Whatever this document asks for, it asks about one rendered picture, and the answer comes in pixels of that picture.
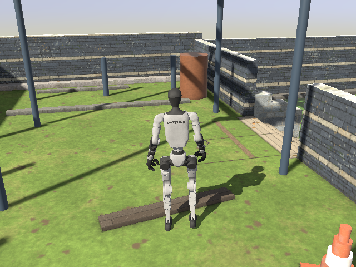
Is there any right robot hand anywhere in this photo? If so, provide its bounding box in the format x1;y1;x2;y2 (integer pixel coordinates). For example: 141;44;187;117
194;151;206;162

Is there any robot left thigh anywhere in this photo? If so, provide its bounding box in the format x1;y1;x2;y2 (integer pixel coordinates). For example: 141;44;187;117
160;156;172;196

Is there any robot left forearm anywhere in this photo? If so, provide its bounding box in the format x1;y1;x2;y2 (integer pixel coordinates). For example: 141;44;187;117
147;138;157;160

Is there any left robot upper arm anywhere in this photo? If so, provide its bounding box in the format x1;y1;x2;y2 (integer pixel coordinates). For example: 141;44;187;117
152;113;164;145

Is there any robot right forearm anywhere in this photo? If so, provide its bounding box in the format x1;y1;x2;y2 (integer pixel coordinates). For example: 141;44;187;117
196;134;205;153

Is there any left robot hand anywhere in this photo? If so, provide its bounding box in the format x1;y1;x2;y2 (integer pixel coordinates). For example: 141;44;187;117
146;158;159;171

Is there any robot head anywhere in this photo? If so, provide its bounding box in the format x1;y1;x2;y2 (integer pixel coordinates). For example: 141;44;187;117
166;88;185;115

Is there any right robot upper arm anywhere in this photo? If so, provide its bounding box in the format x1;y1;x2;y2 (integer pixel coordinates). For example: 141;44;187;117
187;112;202;142

